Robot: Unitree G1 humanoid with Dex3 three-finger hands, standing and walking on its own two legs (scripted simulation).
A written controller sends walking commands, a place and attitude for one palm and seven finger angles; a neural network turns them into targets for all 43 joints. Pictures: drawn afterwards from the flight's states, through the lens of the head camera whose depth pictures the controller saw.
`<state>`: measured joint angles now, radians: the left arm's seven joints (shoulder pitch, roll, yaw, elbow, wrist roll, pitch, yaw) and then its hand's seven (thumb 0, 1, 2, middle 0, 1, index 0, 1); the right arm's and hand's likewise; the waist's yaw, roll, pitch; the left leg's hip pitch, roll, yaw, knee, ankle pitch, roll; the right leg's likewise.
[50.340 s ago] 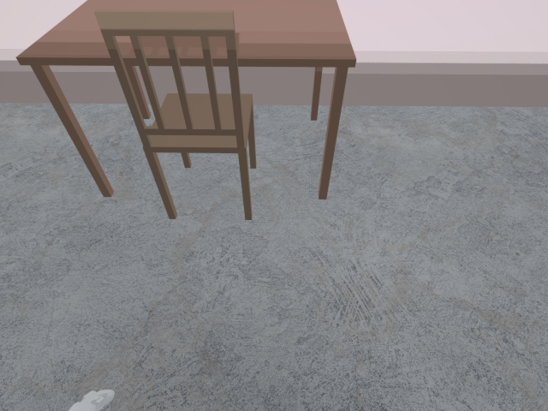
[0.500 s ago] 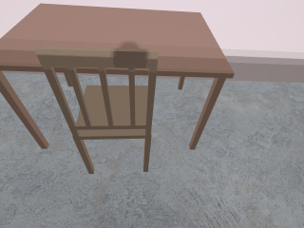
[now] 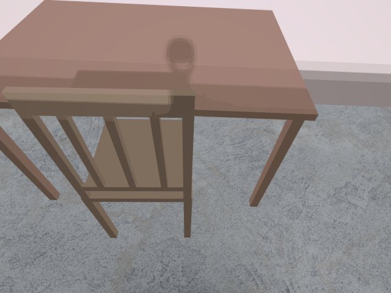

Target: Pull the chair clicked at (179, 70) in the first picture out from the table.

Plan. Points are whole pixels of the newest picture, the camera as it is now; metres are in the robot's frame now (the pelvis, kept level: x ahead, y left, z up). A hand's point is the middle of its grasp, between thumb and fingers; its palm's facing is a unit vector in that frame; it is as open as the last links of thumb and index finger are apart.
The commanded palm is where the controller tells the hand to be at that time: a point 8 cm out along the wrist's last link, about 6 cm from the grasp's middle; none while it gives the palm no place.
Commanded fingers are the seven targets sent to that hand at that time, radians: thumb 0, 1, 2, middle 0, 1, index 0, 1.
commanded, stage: come to a stop and stand still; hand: left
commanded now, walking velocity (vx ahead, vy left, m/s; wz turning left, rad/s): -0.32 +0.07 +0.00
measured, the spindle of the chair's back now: (123, 156) +0.47 +0.22 -0.08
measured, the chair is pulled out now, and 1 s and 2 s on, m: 0.04 0.04 0.04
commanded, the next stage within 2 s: look again from close up in 1.94 s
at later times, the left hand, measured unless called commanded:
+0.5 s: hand out of the picture +0.09 +0.18 -0.16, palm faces +0.03 -0.96 -0.26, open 7.4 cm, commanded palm none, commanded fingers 0.00 0.90 0.90 -0.20 -0.30 -0.20 -0.30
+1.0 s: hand out of the picture +0.10 +0.17 -0.16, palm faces -0.03 -0.96 -0.27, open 7.4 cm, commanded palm none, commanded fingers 0.00 0.90 0.90 -0.20 -0.30 -0.20 -0.30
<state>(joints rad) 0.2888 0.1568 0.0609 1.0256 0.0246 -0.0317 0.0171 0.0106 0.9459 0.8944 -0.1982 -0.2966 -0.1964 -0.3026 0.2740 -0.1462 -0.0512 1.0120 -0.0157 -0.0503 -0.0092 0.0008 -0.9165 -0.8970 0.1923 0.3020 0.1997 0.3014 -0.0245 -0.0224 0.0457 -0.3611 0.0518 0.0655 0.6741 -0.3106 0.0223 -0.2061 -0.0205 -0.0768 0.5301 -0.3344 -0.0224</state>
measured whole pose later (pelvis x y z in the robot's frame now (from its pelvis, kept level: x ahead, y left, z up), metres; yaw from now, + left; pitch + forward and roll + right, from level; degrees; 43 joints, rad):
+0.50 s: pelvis +0.08 -0.01 +0.01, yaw -1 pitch +0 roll +3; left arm 0.24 0.18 0.04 1.02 0.02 0.01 0.05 0.01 0.90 0.89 -0.20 -0.30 -0.20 -0.30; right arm 0.15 -0.19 -0.07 1.01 0.00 0.05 -0.03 0.00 -0.92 -0.90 0.20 0.30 0.20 0.30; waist 0.01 -0.03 0.13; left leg -0.28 -0.04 0.05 0.58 -0.33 -0.02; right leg -0.15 -0.04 -0.03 0.51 -0.35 -0.04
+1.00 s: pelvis +0.06 -0.02 +0.00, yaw -1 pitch -2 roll +0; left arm 0.28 0.18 -0.01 1.02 0.01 -0.02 0.04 0.01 0.91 0.89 -0.20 -0.30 -0.20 -0.30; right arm 0.31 -0.20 -0.04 1.03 -0.02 0.01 -0.02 0.00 -0.92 -0.90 0.20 0.30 0.20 0.30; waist -0.02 0.04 0.04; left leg -0.25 0.03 0.04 0.52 -0.24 -0.01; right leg -0.17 0.02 -0.03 0.53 -0.33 -0.04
